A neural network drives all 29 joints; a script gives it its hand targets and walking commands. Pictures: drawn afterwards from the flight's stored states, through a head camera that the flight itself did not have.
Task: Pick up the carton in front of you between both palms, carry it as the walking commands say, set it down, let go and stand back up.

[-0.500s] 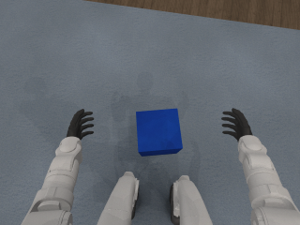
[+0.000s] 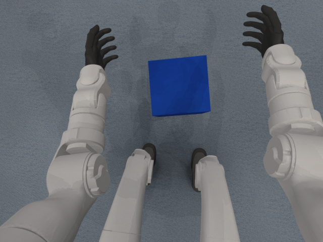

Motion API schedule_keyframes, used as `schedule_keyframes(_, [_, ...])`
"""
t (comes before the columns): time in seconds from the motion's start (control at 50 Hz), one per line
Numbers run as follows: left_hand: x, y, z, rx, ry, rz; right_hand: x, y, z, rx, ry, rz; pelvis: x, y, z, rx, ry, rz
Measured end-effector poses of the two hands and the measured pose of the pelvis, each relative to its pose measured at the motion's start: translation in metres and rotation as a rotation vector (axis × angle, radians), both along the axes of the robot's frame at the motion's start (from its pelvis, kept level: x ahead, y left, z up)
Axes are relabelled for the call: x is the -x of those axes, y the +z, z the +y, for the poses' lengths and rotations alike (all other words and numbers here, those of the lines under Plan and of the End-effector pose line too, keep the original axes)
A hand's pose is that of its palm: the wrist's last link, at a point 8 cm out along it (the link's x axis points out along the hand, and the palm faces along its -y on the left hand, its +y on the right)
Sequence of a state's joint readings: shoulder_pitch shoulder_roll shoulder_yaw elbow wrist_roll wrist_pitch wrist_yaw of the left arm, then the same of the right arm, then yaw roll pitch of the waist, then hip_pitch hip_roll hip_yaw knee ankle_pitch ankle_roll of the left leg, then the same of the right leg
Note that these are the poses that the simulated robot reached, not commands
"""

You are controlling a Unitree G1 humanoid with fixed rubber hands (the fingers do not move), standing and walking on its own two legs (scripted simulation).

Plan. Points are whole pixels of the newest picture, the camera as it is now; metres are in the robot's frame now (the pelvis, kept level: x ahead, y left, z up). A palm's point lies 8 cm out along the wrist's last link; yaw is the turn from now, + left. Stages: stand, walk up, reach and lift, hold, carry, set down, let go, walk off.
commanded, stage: reach and lift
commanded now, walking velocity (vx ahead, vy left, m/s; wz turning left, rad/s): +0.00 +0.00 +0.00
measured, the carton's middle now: (178, 90) +0.48 +0.01 -0.50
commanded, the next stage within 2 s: none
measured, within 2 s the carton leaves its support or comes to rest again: leaves its support in 1.56 s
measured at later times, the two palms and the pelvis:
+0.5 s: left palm (122, 87) +0.45 +0.21 -0.35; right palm (235, 79) +0.50 -0.18 -0.35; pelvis -0.02 +0.01 -0.19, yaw +2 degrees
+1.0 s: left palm (131, 85) +0.47 +0.19 -0.43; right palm (224, 81) +0.51 -0.16 -0.44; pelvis -0.03 +0.01 -0.26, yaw +2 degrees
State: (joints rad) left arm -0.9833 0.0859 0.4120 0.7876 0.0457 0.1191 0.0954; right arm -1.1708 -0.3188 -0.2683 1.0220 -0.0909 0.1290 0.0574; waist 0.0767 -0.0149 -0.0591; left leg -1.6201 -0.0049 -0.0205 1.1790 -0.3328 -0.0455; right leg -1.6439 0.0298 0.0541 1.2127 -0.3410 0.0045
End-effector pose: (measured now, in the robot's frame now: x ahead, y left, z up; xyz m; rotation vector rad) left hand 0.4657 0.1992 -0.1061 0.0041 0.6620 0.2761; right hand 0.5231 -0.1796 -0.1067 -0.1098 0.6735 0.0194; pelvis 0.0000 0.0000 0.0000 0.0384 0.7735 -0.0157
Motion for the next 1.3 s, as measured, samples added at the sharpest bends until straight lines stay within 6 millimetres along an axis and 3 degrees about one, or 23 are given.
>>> schedule_keyframes(0.12, [0.005, -0.056, 0.004, -0.002, 0.001, 0.036, 0.006, -0.06, 0.002, -0.002, -0.023, 0.03, -0.011, -0.033, 0.0, -0.008, 0.003, 0.091])
schedule_keyframes(0.34, [0.013, -0.184, 0.009, 0.0, -0.012, 0.047, 0.024, -0.192, 0.0, 0.014, -0.04, 0.024, 0.001, -0.132, 0.004, -0.012, 0.022, 0.124])
schedule_keyframes(0.5, [0.015, -0.24, 0.008, 0.009, -0.01, 0.042, 0.022, -0.244, 0.001, 0.01, -0.047, 0.01, 0.024, -0.192, 0.006, -0.007, 0.024, 0.031])
schedule_keyframes(0.74, [0.01, -0.319, 0.001, 0.012, -0.034, 0.108, 0.021, -0.323, 0.011, 0.007, -0.057, 0.067, 0.041, -0.245, 0.007, -0.007, 0.03, -0.071])
schedule_keyframes(0.86, [0.0, -0.328, 0.008, 0.005, -0.027, 0.096, 0.019, -0.341, 0.014, 0.001, -0.051, 0.057, 0.036, -0.255, 0.006, -0.008, 0.039, -0.111])
schedule_keyframes(0.98, [-0.009, -0.326, -0.003, 0.018, -0.039, 0.082, 0.011, -0.333, 0.016, 0.001, -0.044, 0.033, 0.03, -0.258, 0.006, -0.006, 0.04, -0.101])
schedule_keyframes(1.16, [-0.002, -0.323, -0.006, 0.021, -0.04, 0.09, 0.016, -0.329, 0.024, -0.004, -0.036, 0.051, 0.03, -0.254, 0.006, -0.006, 0.037, -0.08])
schedule_keyframes(1.3, [-0.009, -0.32, -0.026, 0.043, -0.085, 0.075, 0.017, -0.329, 0.045, -0.025, -0.008, 0.045, 0.036, -0.252, 0.006, -0.005, 0.043, -0.09])
